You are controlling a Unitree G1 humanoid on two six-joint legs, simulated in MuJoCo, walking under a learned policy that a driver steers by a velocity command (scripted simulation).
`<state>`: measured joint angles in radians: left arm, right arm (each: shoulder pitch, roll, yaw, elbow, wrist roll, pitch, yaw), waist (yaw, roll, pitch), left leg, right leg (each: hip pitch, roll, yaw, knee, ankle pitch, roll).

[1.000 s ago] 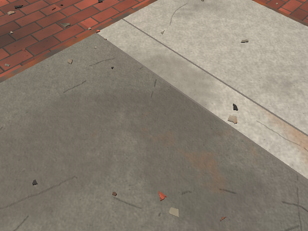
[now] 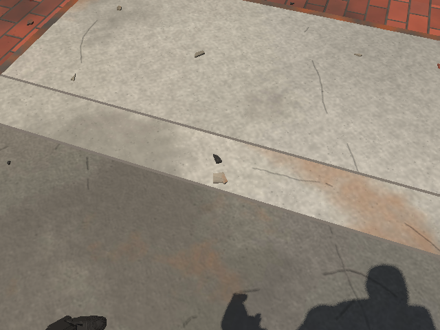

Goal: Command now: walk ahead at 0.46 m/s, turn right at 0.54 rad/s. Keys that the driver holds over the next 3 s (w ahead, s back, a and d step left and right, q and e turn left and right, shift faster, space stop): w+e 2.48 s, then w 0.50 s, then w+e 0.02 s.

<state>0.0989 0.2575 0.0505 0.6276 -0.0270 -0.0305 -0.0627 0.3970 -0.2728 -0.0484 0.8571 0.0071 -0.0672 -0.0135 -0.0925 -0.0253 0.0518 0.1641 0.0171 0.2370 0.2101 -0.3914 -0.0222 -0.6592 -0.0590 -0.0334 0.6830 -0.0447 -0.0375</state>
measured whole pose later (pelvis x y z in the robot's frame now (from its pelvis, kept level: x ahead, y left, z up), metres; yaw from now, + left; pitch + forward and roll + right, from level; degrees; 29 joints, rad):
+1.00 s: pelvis +0.54 -0.11 +0.01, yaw -35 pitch +1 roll +2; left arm 0.09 0.28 0.05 0.62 -0.02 -0.02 -0.04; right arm 0.34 -0.31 -0.07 0.81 0.01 -0.08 0.00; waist -0.10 -0.04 0.06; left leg 0.05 0.00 0.21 0.24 -0.31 -0.01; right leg -0.65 -0.09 0.02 0.71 -0.03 -0.02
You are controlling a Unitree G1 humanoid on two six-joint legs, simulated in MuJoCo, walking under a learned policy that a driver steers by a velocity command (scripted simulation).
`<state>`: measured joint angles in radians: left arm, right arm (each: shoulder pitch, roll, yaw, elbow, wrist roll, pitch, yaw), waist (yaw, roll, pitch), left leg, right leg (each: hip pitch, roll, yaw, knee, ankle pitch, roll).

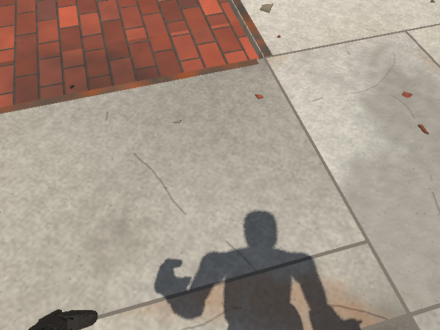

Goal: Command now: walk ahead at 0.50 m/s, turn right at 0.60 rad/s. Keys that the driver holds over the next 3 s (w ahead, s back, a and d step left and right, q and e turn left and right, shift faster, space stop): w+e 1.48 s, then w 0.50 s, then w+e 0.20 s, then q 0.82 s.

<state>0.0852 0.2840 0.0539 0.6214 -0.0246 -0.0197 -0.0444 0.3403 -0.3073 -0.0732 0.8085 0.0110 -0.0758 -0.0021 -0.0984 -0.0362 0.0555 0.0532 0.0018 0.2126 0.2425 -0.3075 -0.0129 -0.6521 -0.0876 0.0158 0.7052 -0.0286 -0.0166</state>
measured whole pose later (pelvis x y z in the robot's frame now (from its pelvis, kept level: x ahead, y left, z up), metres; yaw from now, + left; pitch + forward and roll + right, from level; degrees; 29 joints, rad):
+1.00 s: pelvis +0.53 -0.12 +0.00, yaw -36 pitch +1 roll +3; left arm 0.09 0.29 0.06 0.62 -0.02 -0.02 -0.04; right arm 0.34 -0.31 -0.08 0.82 0.01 -0.07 0.00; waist -0.10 -0.03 0.05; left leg 0.05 0.01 0.21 0.24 -0.31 -0.02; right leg -0.64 -0.09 0.01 0.70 -0.04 -0.02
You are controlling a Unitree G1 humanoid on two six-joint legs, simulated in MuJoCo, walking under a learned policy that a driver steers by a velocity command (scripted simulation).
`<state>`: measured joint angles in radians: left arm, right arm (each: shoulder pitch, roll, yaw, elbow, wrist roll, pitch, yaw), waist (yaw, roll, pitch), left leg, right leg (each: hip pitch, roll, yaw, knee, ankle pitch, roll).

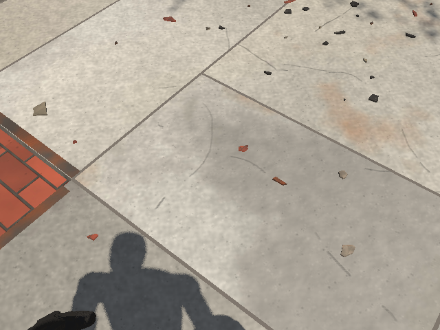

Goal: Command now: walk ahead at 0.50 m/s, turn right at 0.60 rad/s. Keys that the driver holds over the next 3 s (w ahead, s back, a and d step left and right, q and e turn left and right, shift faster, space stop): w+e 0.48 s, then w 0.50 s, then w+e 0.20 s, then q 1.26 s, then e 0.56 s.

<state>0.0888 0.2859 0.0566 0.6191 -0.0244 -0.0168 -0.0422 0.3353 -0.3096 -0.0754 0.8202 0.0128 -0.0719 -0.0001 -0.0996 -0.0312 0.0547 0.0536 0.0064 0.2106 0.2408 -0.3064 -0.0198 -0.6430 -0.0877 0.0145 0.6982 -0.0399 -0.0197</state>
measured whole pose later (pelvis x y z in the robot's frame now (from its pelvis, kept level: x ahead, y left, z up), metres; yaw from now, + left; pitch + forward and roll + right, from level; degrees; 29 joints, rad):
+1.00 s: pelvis +0.56 -0.12 +0.00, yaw -23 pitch +2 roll +2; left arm 0.05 0.26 0.03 0.67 -0.01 -0.07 -0.03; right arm 0.40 -0.29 -0.05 0.85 0.02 -0.07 0.01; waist -0.11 -0.03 0.03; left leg 0.01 -0.03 0.02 0.24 -0.28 0.01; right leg -0.58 -0.06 0.04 0.56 -0.01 -0.01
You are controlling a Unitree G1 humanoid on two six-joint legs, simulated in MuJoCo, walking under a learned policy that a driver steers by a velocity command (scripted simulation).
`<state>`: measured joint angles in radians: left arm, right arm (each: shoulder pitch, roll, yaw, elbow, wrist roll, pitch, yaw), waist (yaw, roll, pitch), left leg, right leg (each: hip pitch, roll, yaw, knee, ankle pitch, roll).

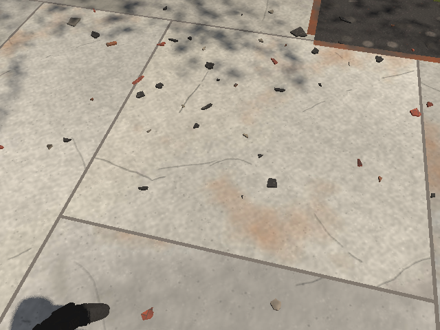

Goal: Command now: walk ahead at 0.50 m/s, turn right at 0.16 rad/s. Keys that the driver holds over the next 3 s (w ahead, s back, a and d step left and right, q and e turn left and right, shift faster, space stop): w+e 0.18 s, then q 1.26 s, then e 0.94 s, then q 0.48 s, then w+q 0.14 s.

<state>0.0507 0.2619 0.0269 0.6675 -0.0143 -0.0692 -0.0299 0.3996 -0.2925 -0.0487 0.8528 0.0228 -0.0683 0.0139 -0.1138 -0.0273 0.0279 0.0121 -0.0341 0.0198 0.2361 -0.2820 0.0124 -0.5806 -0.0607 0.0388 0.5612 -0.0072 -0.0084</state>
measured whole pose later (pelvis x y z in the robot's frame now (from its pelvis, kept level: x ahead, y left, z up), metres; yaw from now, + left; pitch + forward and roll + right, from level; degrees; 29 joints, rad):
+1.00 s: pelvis +0.34 -0.07 -0.01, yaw +17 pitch +2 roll +0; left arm 0.17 0.29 0.06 0.79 0.02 -0.01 0.02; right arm 0.19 -0.32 -0.08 0.61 0.01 0.06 -0.03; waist -0.01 0.04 0.02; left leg -0.45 -0.12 -0.21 0.62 -0.31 0.01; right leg -0.33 0.03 0.08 0.53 -0.23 0.00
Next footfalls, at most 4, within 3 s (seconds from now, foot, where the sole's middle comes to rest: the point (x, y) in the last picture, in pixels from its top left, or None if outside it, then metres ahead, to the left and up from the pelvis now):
0.08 right None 0.21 -0.13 -0.78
0.54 left None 0.43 0.06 -0.78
0.96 right None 0.44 -0.17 -0.78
1.40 left None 0.31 0.05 -0.78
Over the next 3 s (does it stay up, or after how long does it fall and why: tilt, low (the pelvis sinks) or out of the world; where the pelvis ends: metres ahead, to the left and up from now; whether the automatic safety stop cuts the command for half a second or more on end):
stays up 0.31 -0.02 -0.02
